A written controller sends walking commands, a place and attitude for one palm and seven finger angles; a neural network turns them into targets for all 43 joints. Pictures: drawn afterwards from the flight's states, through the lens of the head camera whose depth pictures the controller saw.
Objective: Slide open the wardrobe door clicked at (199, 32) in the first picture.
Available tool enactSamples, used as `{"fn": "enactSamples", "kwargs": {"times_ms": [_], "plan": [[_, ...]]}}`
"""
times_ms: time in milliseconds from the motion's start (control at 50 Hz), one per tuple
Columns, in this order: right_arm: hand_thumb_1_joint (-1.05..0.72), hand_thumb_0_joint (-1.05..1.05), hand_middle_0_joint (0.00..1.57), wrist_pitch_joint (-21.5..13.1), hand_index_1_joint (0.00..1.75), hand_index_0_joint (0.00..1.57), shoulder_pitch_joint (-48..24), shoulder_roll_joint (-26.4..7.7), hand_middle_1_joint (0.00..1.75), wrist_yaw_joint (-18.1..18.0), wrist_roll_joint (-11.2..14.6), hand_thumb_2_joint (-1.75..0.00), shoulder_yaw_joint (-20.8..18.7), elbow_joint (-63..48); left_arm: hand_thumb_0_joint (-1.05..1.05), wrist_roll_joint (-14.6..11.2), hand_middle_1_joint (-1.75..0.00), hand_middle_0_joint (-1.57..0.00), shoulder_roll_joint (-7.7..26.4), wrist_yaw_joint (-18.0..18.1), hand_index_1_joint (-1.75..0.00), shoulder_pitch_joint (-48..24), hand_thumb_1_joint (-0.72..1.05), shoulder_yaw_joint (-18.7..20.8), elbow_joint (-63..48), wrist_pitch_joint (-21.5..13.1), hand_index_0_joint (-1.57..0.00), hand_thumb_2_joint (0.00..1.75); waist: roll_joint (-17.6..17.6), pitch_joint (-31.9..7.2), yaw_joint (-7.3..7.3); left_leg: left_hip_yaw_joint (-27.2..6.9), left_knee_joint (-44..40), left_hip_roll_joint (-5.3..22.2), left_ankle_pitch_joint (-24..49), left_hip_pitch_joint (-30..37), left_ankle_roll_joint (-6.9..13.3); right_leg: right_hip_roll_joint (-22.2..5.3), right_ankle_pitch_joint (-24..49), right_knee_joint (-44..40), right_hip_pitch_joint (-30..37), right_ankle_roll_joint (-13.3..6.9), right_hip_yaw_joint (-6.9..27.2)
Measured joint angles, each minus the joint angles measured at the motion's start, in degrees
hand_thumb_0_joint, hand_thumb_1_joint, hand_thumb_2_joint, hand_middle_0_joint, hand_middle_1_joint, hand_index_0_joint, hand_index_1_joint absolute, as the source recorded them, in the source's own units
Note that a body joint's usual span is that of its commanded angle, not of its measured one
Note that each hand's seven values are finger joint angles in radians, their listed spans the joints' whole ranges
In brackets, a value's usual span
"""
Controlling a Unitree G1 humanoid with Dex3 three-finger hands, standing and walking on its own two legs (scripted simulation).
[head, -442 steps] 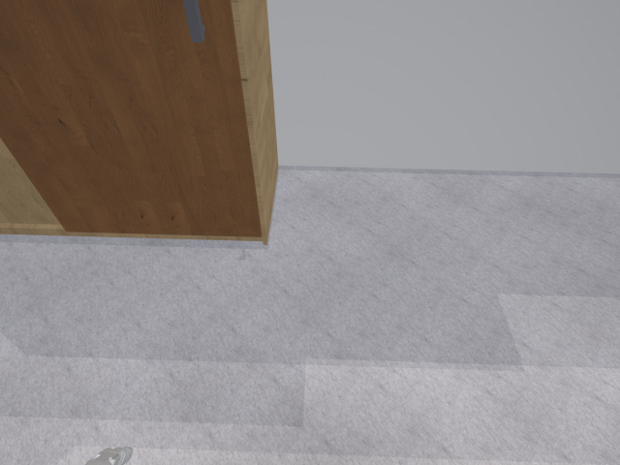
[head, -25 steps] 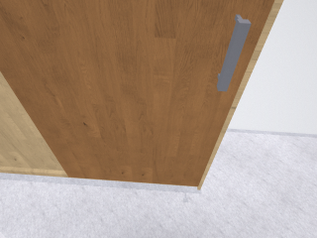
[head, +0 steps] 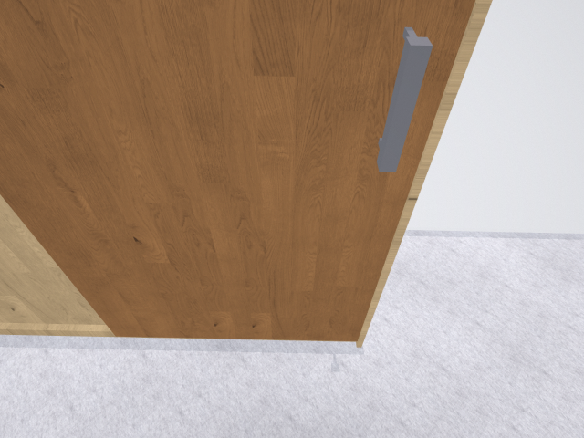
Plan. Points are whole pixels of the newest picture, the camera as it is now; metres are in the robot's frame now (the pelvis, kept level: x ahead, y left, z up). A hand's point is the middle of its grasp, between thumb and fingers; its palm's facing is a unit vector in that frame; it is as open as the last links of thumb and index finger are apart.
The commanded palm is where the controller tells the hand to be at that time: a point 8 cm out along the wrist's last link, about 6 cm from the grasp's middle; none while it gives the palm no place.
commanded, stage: come to a stop and stand still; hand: right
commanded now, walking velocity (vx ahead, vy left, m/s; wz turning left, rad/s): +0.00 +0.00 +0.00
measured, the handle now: (397, 104) +0.54 -0.13 +0.21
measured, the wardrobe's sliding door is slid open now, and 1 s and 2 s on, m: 0.00 0.00 0.00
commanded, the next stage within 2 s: look again from close up in 0.90 s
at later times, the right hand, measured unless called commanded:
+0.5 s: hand out of the picture +0.14 -0.22 -0.15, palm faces -0.03 +0.95 -0.30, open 7.4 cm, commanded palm none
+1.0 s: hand out of the picture +0.12 -0.20 -0.16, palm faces -0.02 +0.96 -0.26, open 7.4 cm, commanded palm none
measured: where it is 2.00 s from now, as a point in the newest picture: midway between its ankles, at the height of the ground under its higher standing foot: outside the picture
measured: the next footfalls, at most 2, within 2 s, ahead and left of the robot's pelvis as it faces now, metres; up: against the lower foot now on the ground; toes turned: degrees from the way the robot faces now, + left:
none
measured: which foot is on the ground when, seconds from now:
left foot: down 0.00-1.00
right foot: down 0.00-1.00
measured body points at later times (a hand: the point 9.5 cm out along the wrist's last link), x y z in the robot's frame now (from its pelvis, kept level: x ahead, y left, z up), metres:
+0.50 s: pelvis +0.06 +0.01 +0.01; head +0.08 +0.01 +0.46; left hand +0.13 +0.28 -0.14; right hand +0.14 -0.27 -0.13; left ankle +0.02 +0.13 -0.73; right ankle +0.07 -0.13 -0.73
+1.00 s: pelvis +0.08 +0.02 +0.01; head +0.09 +0.02 +0.46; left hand +0.13 +0.28 -0.14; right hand +0.13 -0.25 -0.14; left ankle +0.02 +0.13 -0.73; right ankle +0.07 -0.13 -0.73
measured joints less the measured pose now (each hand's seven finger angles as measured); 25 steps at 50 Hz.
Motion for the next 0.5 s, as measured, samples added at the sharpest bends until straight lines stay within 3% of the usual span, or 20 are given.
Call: {"fn": "enactSamples", "kwargs": {"times_ms": [220, 500], "plan": [[-0.91, 0.0, 0.2, -0.62, 0.3, 0.2, -3.3, -1.88, 0.3, -0.04, 0.29, -0.9, 0.57, 1.1, 0.0, -0.36, -0.3, -0.21, 1.0, -0.2, -0.3, -2.01, 0.9, -1.05, 2.11, -0.59, -0.2, 0.9, 0.0, 0.84, 0.07, -0.39, -3.36, 0.41, -0.46, 3.05, -0.68, 0.26, -1.05, -2.84, 2.96, 0.07, -0.5], [-0.91, 0.0, 0.2, -0.82, 0.3, 0.2, -7.79, -1.18, 0.3, -0.27, 0.42, -0.9, 0.94, 0.91, 0.0, -0.51, -0.3, -0.21, 0.51, 0.13, -0.3, -5.02, 0.9, -1.62, 4.02, -0.63, -0.2, 0.9, 0.16, 1.69, 0.48, -0.73, -4.99, 0.3, -2.12, 6.13, -0.34, 0.05, -2.93, -4.36, 6.17, 0.49, -0.94]]}}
